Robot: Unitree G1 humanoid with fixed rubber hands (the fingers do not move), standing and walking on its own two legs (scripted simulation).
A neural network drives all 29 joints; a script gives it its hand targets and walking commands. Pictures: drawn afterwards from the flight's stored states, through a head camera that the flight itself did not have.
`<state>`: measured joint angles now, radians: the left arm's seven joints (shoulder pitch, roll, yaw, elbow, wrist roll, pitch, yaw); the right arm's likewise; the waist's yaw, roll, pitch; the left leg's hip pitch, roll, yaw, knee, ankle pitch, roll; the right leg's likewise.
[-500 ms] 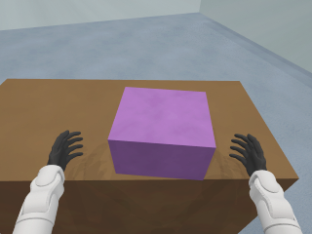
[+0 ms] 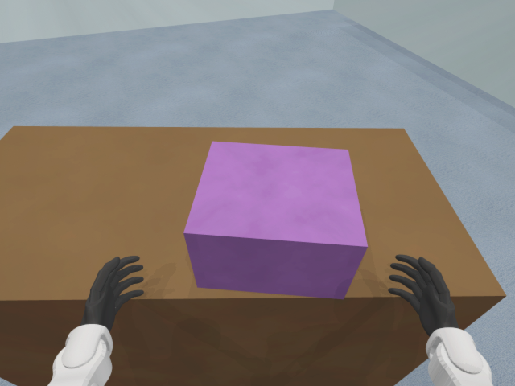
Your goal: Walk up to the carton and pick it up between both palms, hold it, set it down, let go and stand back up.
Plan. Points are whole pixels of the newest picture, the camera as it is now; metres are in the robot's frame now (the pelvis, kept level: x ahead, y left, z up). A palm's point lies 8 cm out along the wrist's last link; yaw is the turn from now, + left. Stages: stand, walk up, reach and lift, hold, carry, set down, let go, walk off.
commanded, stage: set down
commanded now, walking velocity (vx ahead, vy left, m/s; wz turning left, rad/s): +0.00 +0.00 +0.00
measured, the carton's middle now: (274, 216) +0.42 -0.01 +0.02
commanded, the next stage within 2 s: let go in 0.82 s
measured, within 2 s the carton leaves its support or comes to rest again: neither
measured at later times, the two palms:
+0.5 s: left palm (110, 354) +0.18 +0.24 -0.03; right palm (429, 360) +0.17 -0.24 -0.02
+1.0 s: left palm out of the picture +0.14 +0.22 -0.07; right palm (414, 376) +0.16 -0.23 -0.07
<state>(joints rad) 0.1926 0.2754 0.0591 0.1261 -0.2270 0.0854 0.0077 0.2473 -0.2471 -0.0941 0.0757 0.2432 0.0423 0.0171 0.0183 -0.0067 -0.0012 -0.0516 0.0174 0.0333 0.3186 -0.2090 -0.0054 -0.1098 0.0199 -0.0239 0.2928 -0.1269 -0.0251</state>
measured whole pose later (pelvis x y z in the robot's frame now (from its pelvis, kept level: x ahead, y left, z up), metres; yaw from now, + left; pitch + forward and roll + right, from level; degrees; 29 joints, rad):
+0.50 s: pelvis +0.01 +0.01 +0.00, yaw +0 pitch -3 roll -1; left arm 0.31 0.26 0.00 0.23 -0.16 0.03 -0.01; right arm 0.36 -0.23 -0.07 0.23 0.17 -0.03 0.03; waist 0.01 0.01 0.05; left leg -0.05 0.02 0.03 0.34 -0.24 0.00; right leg -0.09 0.03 -0.02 0.28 -0.14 -0.02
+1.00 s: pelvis +0.00 -0.01 +0.00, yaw +1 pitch -6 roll +0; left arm 0.23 0.22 -0.02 0.44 -0.04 0.13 0.01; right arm 0.21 -0.18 -0.04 0.60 0.00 -0.12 0.02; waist 0.03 0.00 0.09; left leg -0.04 0.03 0.01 0.38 -0.24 -0.02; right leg -0.09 0.03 -0.05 0.35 -0.16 -0.04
